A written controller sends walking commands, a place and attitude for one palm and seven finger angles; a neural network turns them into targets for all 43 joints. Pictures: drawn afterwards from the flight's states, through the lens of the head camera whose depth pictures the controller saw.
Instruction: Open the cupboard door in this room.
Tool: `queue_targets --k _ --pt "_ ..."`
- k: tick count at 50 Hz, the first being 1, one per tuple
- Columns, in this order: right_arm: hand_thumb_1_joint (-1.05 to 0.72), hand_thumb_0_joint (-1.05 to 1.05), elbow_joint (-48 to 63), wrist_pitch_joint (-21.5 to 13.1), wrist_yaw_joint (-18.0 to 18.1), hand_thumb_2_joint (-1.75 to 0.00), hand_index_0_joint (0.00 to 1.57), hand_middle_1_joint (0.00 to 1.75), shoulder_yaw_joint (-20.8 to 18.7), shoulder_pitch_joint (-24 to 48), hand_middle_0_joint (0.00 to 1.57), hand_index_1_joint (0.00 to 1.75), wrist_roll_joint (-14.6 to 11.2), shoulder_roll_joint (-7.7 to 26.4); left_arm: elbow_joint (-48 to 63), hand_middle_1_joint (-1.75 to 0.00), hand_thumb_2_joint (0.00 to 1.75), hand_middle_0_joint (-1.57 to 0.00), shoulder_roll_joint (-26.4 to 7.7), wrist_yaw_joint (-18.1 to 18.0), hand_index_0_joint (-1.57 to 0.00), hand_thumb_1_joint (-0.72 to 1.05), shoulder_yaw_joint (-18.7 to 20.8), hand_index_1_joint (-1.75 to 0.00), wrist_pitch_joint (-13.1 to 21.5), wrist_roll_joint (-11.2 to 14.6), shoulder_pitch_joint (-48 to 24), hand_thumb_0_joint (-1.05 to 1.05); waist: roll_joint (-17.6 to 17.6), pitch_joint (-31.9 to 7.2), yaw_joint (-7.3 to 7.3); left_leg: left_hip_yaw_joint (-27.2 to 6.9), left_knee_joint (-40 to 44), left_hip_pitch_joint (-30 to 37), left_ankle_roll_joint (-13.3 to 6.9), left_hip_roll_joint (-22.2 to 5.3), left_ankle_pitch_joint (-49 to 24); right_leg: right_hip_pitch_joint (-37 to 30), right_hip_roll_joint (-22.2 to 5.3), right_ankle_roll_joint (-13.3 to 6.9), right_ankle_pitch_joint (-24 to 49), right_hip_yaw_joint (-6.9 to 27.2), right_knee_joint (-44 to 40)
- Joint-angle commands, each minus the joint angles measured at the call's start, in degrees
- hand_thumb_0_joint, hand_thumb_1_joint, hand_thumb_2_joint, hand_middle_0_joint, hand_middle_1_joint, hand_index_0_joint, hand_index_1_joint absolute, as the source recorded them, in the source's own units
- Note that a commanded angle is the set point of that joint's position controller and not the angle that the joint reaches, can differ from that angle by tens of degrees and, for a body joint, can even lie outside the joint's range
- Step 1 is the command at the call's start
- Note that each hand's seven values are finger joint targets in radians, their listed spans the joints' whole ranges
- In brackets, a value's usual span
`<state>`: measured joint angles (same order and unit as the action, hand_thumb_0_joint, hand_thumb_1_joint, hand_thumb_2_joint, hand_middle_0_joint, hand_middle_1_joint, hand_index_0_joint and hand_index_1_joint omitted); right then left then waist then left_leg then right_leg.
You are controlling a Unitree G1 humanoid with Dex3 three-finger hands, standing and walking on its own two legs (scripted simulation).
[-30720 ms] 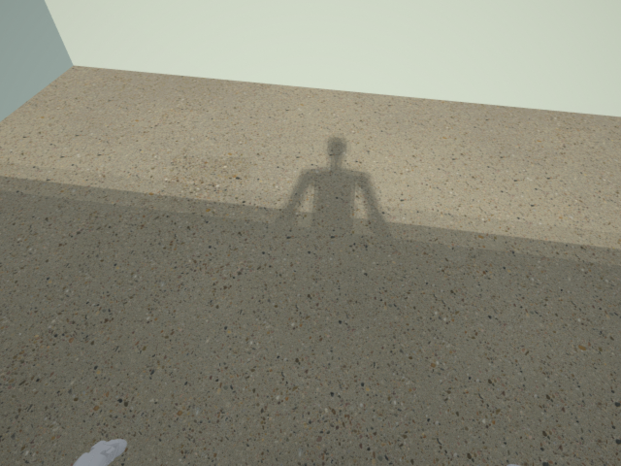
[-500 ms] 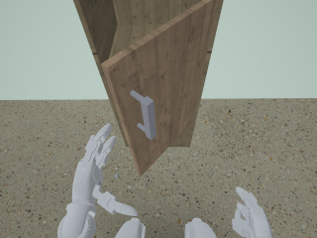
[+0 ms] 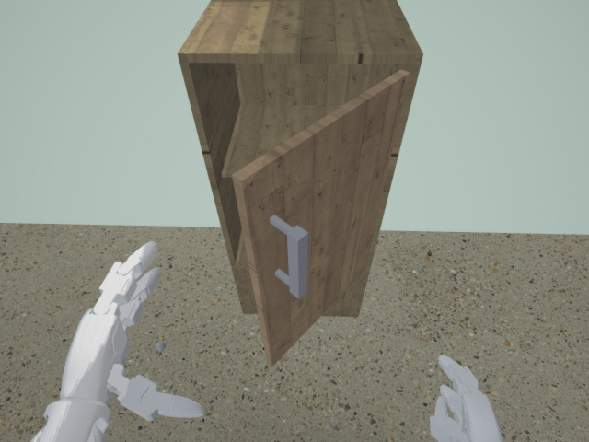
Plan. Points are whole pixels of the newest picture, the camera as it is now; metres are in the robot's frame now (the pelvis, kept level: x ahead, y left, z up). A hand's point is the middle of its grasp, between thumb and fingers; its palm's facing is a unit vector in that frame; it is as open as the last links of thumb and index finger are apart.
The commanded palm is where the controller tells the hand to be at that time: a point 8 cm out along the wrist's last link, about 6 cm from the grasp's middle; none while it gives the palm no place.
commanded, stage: draw the hand back to the body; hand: left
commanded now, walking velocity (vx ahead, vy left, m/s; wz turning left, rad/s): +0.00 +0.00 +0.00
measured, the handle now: (288, 258) +0.38 +0.05 +0.03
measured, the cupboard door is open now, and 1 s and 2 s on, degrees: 49 49 49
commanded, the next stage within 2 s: step back with the hand held close in 1.00 s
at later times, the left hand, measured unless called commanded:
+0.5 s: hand (48, 298) +0.21 +0.25 +0.19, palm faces +0.38 -0.82 -0.42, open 10.6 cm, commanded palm +0.16 +0.30 +0.20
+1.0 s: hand (31, 287) +0.21 +0.26 +0.20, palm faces +0.43 -0.80 -0.42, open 7.5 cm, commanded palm +0.16 +0.30 +0.22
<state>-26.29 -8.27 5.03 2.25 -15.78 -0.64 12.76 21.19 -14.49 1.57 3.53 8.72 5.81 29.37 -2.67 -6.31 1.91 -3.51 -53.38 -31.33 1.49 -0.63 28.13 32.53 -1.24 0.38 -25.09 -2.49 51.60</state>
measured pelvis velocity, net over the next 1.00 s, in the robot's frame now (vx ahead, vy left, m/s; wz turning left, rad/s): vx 0.01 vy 0.00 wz -0.03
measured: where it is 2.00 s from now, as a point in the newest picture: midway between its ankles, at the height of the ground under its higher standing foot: outside the picture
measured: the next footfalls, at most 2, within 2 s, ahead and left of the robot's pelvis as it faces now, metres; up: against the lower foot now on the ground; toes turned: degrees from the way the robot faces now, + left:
none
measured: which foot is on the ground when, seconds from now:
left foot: down 0.00-1.00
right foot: down 0.00-1.00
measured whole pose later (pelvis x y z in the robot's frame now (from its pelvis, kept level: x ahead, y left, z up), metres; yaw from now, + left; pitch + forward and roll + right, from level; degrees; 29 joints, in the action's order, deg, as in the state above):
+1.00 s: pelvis +0.01 +0.00 +0.05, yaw -2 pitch -5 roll -1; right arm -38.3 -9.1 5.8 1.2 -11.6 1.3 12.5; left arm 21.5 -18.9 -6.0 19.0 5.1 1.5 26.2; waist -3.5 2.4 4.5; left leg -1.1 -22.9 -2.5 1.0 -1.6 15.3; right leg 4.3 -0.3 0.5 -11.8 -0.9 21.2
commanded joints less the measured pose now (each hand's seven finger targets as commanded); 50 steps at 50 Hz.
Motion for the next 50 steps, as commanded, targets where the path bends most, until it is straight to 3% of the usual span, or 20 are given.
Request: queue_targets --k 1,6,11,22,26,31,35,38,42,47,50 --pt "-0.90 0.00 7.9 -2.0 1.4 -0.90 0.20 0.30 -1.4 4.5 0.20 0.30 0.3 4.6 13.7 -0.30 0.45 -0.16 -6.4 -6.0 -0.16 -0.15 3.7 -0.30 -0.9 -4.1 -1.4 0.00 -1.5 -1.6 -0.57 2.9 13.1 5.7 -2.5 1.0 -15.4 -8.6 0.4 -1.3 12.1 0.4 -13.5" --pt "-0.90 0.00 6.5 -2.3 2.0 -0.90 0.20 0.30 -1.0 6.2 0.20 0.30 0.5 5.1 13.9 -0.30 0.52 -0.17 -8.9 -8.5 -0.17 0.02 6.8 -0.30 -1.8 -5.0 -2.6 0.00 2.0 -0.4 -0.16 2.3 18.1 10.1 -2.5 0.4 -15.0 -13.0 0.8 -1.2 11.2 -0.4 -17.3" --pt "-0.90 0.00 4.4 -3.4 2.3 -0.90 0.20 0.30 -0.7 7.7 0.20 0.30 0.8 5.0 14.7 -0.30 0.60 -0.18 -11.1 -9.7 -0.18 0.20 10.7 -0.30 -1.5 -5.3 -3.6 0.00 -1.0 0.8 0.73 2.6 22.5 14.0 -2.2 0.4 -17.0 -17.7 0.6 -1.3 12.8 -0.6 -20.4" --pt "-0.90 0.00 0.3 -4.5 1.9 -0.90 0.20 0.30 -1.5 10.0 0.20 0.30 1.3 5.3 13.2 -0.30 0.76 -0.19 -13.7 -9.7 -0.19 0.58 17.9 -0.30 -0.4 -4.6 -6.0 0.00 0.2 4.1 1.79 3.3 29.3 20.2 -1.9 -0.1 -22.1 -24.9 1.1 -1.2 17.5 -0.6 -26.9" --pt "-0.90 0.00 -0.8 -4.4 1.8 -0.90 0.20 0.30 -1.8 10.5 0.20 0.30 1.4 5.3 13.8 -0.30 0.82 -0.19 -15.5 -9.7 -0.19 0.73 21.2 -0.30 0.3 -4.3 -7.2 0.00 -2.4 3.7 2.21 3.7 30.8 22.3 -1.7 -0.1 -24.2 -27.0 1.1 -1.4 19.6 -0.2 -28.4" --pt "-0.90 0.00 -1.8 -4.3 1.5 -0.90 0.20 0.30 -2.2 11.0 0.20 0.30 1.5 5.4 14.2 -0.30 0.90 -0.20 -17.1 -9.6 -0.20 0.90 24.6 -0.30 0.8 -3.9 -9.2 0.00 -3.2 4.0 2.35 4.2 31.8 24.2 -1.7 -0.3 -27.1 -28.4 1.2 -1.4 22.1 0.0 -30.1" --pt "-0.90 0.00 -2.4 -3.7 1.0 -0.90 0.20 0.30 -2.7 11.2 0.20 0.30 1.4 5.9 9.2 -0.30 0.90 -0.20 -12.6 -8.5 -0.20 0.90 20.4 -0.30 -0.1 -3.6 -7.8 0.00 -0.3 7.6 1.72 4.4 33.1 24.4 -2.1 -0.5 -25.5 -27.3 1.3 -0.9 20.7 -0.1 -31.7" --pt "-0.90 0.00 -2.2 -3.4 1.0 -0.90 0.20 0.30 -3.0 11.4 0.20 0.30 1.7 6.0 10.5 -0.30 0.90 -0.20 -14.1 -8.5 -0.20 0.90 21.4 -0.30 0.0 -3.8 -9.2 0.00 0.7 5.2 2.02 4.4 33.5 25.5 -2.4 -0.2 -25.2 -28.4 1.5 -0.8 20.5 0.0 -32.1" --pt "-0.90 0.00 -2.2 -3.6 1.2 -0.90 0.20 0.30 -3.0 12.1 0.20 0.30 1.9 5.7 12.9 -0.30 0.90 -0.20 -16.0 -8.8 -0.20 0.90 22.9 -0.30 0.4 -3.9 -9.2 0.00 -1.5 2.7 2.58 4.8 33.5 26.6 -2.5 0.2 -25.4 -30.0 1.4 -1.0 21.2 0.6 -32.7" --pt "-0.90 0.00 -2.7 -4.3 1.2 -0.90 0.20 0.30 -2.7 12.2 0.20 0.30 2.1 5.3 14.8 -0.30 0.90 -0.20 -16.6 -9.1 -0.20 0.90 23.2 -0.30 0.7 -4.4 -9.4 0.00 -4.6 2.8 2.64 4.8 33.7 27.1 -2.0 0.5 -27.1 -30.5 1.5 -1.1 22.7 0.5 -32.9" --pt "-0.90 0.00 -3.0 -4.4 1.2 -0.90 0.20 0.30 -2.8 12.3 0.20 0.30 2.1 5.4 13.0 -0.30 0.90 -0.20 -15.7 -9.0 -0.20 0.90 22.6 -0.30 0.5 -4.3 -8.9 0.00 -1.9 5.0 2.39 4.8 34.0 26.8 -2.0 0.2 -27.4 -29.7 1.7 -1.0 23.0 0.3 -33.5"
